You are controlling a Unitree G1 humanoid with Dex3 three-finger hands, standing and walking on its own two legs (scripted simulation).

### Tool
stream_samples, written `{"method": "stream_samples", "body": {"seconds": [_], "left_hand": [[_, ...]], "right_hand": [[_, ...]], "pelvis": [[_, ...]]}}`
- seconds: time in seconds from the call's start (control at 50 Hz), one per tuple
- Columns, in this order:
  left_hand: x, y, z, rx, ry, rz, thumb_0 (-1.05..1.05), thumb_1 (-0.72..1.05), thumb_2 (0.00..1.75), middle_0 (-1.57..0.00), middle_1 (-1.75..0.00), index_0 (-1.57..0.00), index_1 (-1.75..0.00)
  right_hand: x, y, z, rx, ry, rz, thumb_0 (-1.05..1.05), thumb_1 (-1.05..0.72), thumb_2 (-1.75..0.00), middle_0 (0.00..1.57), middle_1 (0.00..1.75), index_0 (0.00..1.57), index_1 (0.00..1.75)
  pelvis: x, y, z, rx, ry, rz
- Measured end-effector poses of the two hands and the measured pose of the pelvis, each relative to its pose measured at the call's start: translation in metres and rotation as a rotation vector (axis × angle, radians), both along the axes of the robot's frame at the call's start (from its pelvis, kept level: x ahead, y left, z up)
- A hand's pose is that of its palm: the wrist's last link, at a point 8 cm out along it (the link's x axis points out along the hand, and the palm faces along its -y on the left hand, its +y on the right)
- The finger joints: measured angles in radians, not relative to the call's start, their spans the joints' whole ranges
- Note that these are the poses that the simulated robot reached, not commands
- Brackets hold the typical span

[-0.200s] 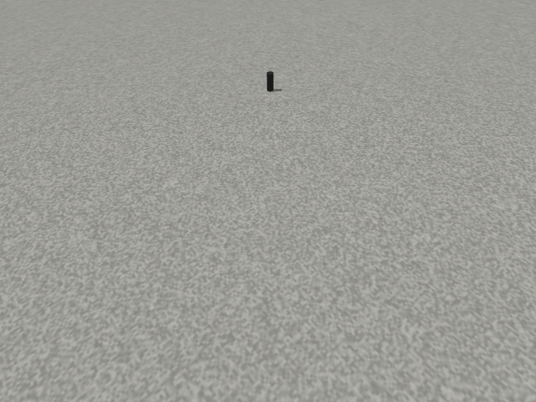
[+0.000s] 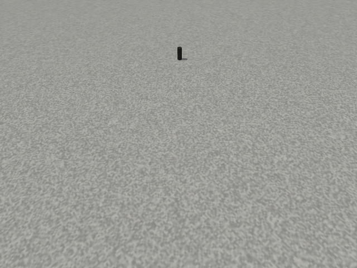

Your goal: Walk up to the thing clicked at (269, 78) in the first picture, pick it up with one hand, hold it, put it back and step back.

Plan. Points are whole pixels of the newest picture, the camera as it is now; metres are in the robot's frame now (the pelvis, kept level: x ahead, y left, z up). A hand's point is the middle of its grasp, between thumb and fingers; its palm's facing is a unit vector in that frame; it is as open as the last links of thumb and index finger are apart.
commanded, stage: stand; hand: left
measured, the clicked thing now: (179, 53) +2.30 +0.03 -0.72
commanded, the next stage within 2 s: walk up in 0.92 s
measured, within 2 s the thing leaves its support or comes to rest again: neither
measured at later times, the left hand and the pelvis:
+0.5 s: hand out of the picture +0.08 +0.25 -0.16, palm faces -0.03 -0.94 -0.34, open 7.4 cm; pelvis +0.01 +0.00 +0.00, yaw +0 degrees
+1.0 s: hand out of the picture +0.09 +0.25 -0.15, palm faces -0.03 -0.95 -0.32, open 7.4 cm; pelvis +0.01 +0.00 +0.00, yaw -1 degrees
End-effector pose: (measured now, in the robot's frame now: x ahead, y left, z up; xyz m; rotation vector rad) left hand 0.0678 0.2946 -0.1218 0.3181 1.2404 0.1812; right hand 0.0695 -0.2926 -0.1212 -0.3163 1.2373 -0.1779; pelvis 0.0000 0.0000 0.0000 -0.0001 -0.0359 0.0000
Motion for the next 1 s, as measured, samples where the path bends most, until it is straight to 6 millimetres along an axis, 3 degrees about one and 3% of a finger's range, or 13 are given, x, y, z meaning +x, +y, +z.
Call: {"method": "stream_samples", "body": {"seconds": [0.92, 1.0], "left_hand": [[0.009, -0.002, 0.003, 0.008, -0.008, 0.002, 0.01, 0.90, 0.90, -0.20, -0.30, -0.21, -0.30], [0.012, 0.005, 0.006, -0.012, -0.042, -0.005, 0.01, 0.90, 0.90, -0.20, -0.30, -0.21, -0.30]], "right_hand": [[0.009, -0.005, 0.001, -0.003, -0.008, 0.004, 0.01, -0.90, -0.90, 0.20, 0.30, 0.21, 0.30], [0.012, -0.014, 0.004, 0.011, -0.054, 0.008, 0.01, -0.90, -0.90, 0.20, 0.30, 0.21, 0.30]], "pelvis": [[0.008, -0.004, 0.001, 0.001, 0.002, -0.002], [0.015, -0.005, -0.003, 0.006, 0.024, -0.017]]}}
